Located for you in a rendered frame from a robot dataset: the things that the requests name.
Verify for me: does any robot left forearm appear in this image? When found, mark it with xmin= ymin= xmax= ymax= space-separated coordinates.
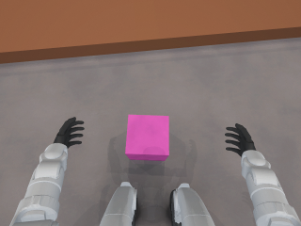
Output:
xmin=9 ymin=143 xmax=68 ymax=226

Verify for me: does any robot right hand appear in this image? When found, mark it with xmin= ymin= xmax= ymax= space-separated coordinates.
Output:
xmin=225 ymin=123 xmax=256 ymax=157

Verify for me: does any robot shin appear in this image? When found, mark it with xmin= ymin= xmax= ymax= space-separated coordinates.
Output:
xmin=174 ymin=183 xmax=190 ymax=223
xmin=120 ymin=182 xmax=135 ymax=221

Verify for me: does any carton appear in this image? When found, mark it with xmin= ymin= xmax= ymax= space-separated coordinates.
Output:
xmin=125 ymin=114 xmax=169 ymax=161

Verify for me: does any robot left hand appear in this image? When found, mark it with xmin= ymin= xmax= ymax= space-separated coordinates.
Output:
xmin=54 ymin=117 xmax=85 ymax=149

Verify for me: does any robot left shin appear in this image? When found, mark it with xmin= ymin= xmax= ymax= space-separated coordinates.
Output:
xmin=120 ymin=182 xmax=135 ymax=221

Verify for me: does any robot right shin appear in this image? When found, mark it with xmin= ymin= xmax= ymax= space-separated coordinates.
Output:
xmin=174 ymin=183 xmax=190 ymax=223

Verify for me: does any robot right forearm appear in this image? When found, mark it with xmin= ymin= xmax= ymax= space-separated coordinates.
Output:
xmin=241 ymin=150 xmax=301 ymax=226

